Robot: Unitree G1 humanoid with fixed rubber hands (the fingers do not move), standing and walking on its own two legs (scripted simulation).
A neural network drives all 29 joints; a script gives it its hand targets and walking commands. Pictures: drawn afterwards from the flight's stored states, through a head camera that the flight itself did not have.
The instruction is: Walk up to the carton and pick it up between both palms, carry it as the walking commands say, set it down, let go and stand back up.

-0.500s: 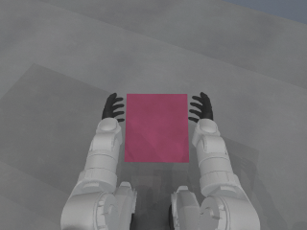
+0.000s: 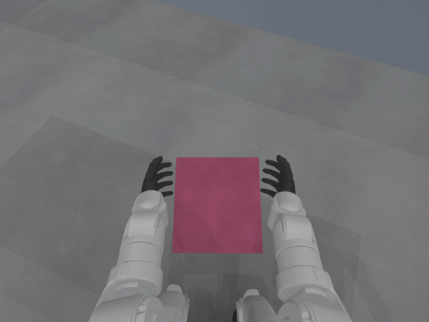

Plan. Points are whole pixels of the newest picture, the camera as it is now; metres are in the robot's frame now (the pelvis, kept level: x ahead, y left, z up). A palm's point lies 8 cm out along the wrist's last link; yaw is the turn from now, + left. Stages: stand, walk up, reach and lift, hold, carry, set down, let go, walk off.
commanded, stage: reach and lift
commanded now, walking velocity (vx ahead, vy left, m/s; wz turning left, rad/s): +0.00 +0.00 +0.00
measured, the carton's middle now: (217, 206) +0.39 +0.01 -0.13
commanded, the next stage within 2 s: none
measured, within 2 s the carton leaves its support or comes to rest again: neither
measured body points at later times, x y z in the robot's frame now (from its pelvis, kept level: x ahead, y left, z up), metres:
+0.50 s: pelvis +0.02 +0.01 +0.06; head +0.10 +0.01 +0.50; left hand +0.37 +0.14 +0.03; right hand +0.38 -0.13 +0.05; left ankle +0.06 +0.14 -0.65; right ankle +0.05 -0.12 -0.65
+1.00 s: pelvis +0.03 +0.01 +0.09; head +0.02 +0.01 +0.54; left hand +0.35 +0.15 +0.11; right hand +0.36 -0.13 +0.12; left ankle +0.06 +0.14 -0.65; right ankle +0.05 -0.12 -0.65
